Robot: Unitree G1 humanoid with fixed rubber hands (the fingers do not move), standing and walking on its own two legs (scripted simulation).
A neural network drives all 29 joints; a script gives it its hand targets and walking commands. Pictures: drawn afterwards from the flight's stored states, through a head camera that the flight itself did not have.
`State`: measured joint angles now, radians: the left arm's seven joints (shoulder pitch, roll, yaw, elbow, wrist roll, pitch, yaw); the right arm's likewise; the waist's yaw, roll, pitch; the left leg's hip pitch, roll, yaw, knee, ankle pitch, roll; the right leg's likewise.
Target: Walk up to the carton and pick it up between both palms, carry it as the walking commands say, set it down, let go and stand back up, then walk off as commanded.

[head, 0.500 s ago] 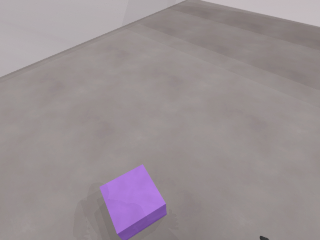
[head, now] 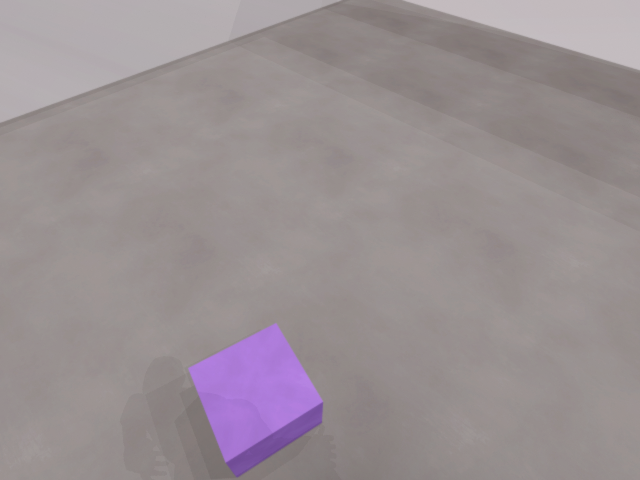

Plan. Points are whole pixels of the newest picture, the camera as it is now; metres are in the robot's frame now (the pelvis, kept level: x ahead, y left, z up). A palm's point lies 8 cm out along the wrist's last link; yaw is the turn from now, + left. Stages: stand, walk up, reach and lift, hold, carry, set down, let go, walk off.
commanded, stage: stand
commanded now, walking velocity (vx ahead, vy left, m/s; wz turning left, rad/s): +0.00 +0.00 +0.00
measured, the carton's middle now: (257, 396) +0.47 +0.20 -0.68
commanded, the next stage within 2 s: none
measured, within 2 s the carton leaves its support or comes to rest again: neither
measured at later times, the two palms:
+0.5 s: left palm out of the picture +0.05 +0.25 -0.13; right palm out of the picture +0.04 -0.25 -0.14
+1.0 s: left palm out of the picture +0.06 +0.23 -0.12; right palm out of the picture +0.04 -0.27 -0.14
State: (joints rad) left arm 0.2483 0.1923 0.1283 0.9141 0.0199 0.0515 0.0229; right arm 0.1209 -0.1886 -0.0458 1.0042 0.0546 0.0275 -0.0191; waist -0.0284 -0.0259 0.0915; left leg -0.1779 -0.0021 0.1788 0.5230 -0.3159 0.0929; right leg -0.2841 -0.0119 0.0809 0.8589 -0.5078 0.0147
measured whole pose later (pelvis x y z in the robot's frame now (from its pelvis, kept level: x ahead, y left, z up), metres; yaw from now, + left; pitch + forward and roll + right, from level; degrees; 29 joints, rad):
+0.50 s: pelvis -0.01 +0.00 +0.00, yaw -1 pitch -4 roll +0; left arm 0.25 0.18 0.13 0.92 0.02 0.05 0.03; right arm 0.12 -0.20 -0.05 1.07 0.05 0.04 -0.03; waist -0.04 -0.01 0.09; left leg -0.17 -0.02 0.19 0.52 -0.30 0.09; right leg -0.24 -0.01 0.08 0.66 -0.41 -0.01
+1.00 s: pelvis -0.01 -0.02 +0.00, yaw -2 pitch -2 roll +1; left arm 0.25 0.16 0.13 0.92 0.02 0.02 0.03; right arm 0.12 -0.21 -0.05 1.08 0.05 0.04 -0.03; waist -0.04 0.01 0.06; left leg -0.17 0.00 0.19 0.50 -0.29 0.06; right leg -0.19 0.00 0.08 0.54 -0.31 0.02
